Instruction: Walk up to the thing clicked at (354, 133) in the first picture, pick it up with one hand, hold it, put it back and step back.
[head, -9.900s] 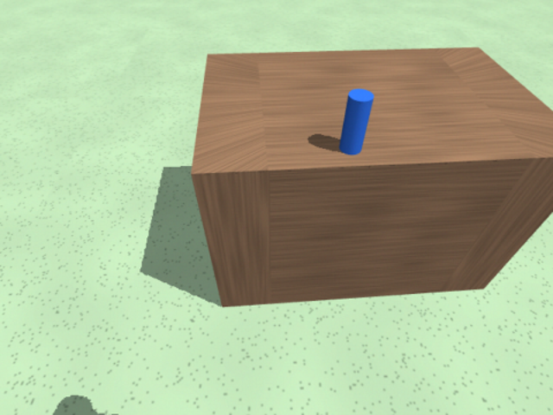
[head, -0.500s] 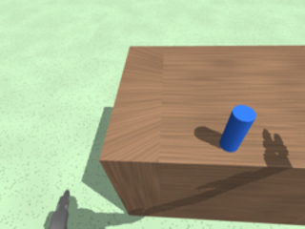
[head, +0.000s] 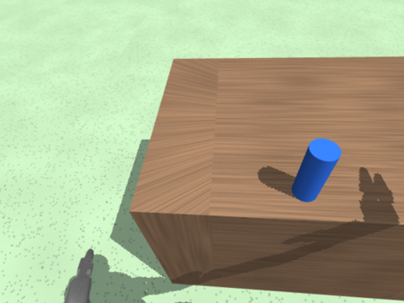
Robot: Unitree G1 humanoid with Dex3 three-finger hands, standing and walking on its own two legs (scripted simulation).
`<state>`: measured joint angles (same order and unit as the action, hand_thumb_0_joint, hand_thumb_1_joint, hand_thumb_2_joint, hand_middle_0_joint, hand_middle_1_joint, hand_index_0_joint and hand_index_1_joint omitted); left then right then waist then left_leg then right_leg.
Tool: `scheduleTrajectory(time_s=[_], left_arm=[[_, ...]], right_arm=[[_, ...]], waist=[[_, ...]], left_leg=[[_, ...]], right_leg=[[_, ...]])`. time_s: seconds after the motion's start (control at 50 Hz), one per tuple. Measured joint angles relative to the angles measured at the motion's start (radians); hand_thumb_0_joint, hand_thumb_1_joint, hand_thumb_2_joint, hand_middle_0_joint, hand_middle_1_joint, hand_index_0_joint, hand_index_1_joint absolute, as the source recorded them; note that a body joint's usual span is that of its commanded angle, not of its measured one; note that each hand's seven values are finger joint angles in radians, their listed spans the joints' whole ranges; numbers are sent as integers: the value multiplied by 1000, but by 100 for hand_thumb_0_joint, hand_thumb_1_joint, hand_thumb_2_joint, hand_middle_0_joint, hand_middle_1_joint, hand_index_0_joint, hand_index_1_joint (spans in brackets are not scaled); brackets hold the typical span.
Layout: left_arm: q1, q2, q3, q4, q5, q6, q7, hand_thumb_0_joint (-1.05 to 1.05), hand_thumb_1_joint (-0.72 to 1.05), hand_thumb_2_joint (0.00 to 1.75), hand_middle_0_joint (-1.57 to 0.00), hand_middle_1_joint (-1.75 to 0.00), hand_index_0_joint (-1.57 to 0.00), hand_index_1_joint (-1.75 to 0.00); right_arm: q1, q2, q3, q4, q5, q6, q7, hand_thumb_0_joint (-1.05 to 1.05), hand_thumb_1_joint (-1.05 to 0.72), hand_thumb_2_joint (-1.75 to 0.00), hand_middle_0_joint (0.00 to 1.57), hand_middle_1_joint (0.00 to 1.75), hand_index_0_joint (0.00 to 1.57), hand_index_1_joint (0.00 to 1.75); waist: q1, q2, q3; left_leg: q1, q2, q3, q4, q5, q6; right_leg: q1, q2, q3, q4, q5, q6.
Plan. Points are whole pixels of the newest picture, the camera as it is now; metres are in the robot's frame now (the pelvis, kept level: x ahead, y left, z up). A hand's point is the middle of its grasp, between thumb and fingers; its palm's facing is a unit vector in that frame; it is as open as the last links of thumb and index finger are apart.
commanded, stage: go down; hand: right
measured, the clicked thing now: (313, 172) +0.41 -0.20 +0.02
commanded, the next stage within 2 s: approach in 0.84 s
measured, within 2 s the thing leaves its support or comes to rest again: neither
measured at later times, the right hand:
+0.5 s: hand out of the picture +0.33 -0.39 +0.13, palm faces +0.18 +0.98 +0.00, open 17.6 cm
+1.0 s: hand out of the picture +0.33 -0.39 +0.13, palm faces +0.19 +0.98 +0.00, open 17.7 cm
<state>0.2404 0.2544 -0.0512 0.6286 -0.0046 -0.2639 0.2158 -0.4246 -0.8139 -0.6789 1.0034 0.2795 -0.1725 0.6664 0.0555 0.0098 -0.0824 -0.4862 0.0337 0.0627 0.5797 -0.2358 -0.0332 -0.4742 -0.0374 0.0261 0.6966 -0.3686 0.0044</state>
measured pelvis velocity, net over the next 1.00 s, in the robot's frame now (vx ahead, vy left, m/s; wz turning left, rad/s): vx -0.01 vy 0.01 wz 0.00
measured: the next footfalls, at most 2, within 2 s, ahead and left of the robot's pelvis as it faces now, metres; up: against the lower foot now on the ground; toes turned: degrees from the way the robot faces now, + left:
none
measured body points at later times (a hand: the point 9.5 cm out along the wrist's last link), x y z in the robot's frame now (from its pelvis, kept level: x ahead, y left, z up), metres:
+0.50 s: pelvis +0.00 +0.00 +0.00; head +0.04 -0.02 +0.45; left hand +0.15 +0.26 -0.06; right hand +0.32 -0.44 +0.14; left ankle +0.03 +0.15 -0.72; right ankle -0.02 -0.12 -0.72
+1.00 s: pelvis -0.01 +0.01 -0.01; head +0.03 -0.02 +0.44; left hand +0.14 +0.27 -0.06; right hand +0.31 -0.44 +0.13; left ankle +0.03 +0.15 -0.72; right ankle -0.02 -0.12 -0.72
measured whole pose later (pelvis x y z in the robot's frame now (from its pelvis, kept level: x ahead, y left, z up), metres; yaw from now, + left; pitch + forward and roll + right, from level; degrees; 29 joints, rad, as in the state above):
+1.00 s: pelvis -0.01 +0.01 -0.01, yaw +0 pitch +9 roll +2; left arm 0.28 0.26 -0.07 0.57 0.00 -0.28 0.21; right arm -0.45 -0.84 -0.70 1.01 0.26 -0.17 0.67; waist 0.07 0.02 -0.09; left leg -0.56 0.03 0.07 0.65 -0.26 -0.02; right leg -0.54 -0.04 0.04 0.77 -0.39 0.01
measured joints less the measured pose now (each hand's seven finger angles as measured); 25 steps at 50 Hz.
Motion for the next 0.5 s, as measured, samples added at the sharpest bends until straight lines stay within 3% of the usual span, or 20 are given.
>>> scheduleTrajectory(time_s=[0.5], left_arm=[[17,2,-10,-33,0,-7,-2,-1,-54,6,-6,-5,-6,-5]], right_arm=[[-12,-8,-6,-13,-5,16,6,-1,58,-7,3,6,5,6]], waist=[[2,-2,-9]], left_leg=[[-21,-2,2,28,-13,2]], right_leg=[[-21,-3,4,28,-13,2]])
